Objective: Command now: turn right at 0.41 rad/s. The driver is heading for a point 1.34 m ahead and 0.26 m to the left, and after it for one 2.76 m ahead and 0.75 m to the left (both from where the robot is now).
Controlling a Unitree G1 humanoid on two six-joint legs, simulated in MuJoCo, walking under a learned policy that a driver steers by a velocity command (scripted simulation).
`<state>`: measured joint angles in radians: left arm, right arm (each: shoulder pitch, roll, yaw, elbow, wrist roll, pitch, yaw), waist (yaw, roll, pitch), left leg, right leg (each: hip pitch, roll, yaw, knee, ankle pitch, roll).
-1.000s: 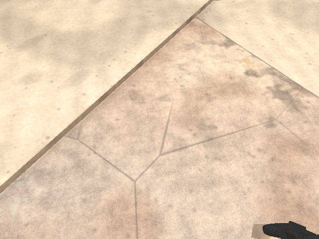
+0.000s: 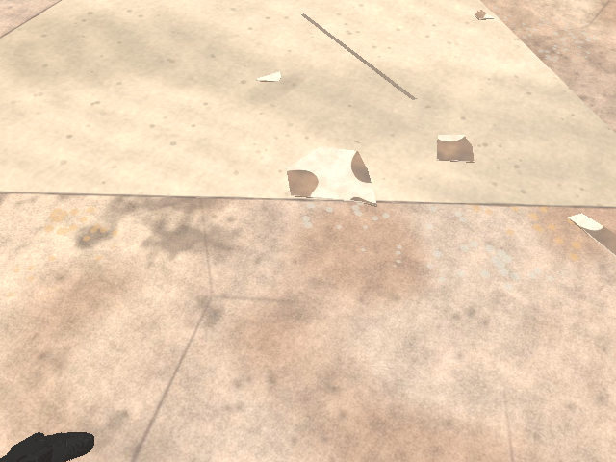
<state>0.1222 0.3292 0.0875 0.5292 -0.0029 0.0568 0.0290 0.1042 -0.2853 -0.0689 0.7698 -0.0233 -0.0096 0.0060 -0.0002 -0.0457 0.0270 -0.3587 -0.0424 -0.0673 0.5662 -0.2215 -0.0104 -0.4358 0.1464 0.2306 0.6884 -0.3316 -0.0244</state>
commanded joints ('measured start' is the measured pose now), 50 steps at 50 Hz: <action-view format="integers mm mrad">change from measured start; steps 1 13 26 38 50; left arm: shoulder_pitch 76 64 111 151 -4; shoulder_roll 163 21 23 125 21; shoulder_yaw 45 -7 -24 24 -33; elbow -62 41 105 154 97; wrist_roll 7 -13 19 44 49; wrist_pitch -30 -26 -66 -116 -89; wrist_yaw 1 -10 -14 -49 -92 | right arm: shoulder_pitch -52 43 57 100 330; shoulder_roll -180 -130 -54 -61 -102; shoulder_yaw -42 -19 6 -4 0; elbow -106 -70 -6 -18 56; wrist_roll -23 36 12 -28 10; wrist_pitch -18 26 -2 -31 -90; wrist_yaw -11 -29 -25 56 15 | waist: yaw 39 -13 -7 -44 -27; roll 270 248 -39 -77 103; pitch -67 -113 -57 -3 87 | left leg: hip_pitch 100 216 161 226 264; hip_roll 420 229 47 6 246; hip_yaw -518 -155 69 229 -203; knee -302 -168 -46 -8 -528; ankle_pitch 182 296 -30 -14 -282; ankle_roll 307 200 -24 30 194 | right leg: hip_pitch -137 197 173 69 -435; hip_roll -30 -114 -212 -286 -258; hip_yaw -9 -227 -59 -40 -211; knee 433 -243 -328 -466 381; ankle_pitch -279 41 -66 -238 248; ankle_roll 44 86 -41 -153 5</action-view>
